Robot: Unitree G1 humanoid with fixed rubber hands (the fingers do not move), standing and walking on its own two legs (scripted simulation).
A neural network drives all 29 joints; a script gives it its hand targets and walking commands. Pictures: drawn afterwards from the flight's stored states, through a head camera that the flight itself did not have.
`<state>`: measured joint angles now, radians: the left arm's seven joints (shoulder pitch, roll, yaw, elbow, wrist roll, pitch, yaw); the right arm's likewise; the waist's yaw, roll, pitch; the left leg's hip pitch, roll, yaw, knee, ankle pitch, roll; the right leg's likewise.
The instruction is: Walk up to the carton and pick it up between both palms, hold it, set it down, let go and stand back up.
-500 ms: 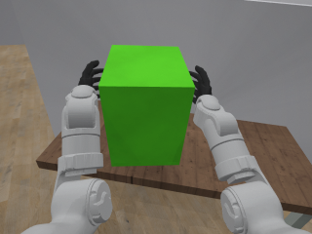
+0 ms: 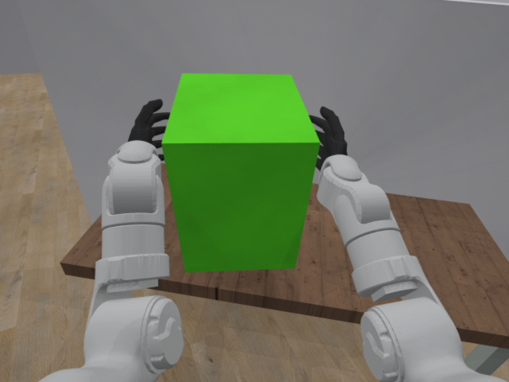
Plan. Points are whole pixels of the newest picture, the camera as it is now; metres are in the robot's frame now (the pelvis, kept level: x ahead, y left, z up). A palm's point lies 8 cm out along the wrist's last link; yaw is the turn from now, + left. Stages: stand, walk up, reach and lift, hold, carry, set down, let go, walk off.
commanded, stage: hold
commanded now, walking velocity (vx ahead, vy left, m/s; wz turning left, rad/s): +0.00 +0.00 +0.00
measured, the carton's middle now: (239, 171) +0.41 +0.00 +0.20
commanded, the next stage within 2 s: none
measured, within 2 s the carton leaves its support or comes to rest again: neither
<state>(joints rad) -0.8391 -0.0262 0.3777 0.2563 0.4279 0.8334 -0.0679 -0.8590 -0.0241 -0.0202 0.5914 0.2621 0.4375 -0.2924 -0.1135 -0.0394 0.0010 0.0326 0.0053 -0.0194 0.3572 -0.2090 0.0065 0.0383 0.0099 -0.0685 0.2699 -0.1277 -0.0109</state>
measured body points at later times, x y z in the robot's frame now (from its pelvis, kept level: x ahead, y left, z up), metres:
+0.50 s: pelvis +0.00 +0.00 +0.00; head -0.08 +0.02 +0.44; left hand +0.39 +0.14 +0.26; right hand +0.38 -0.13 +0.26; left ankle +0.01 +0.11 -0.75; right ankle +0.03 -0.11 -0.75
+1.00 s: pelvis +0.00 +0.00 +0.00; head -0.08 +0.02 +0.44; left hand +0.39 +0.14 +0.26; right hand +0.38 -0.13 +0.25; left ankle +0.01 +0.11 -0.75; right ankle +0.03 -0.11 -0.75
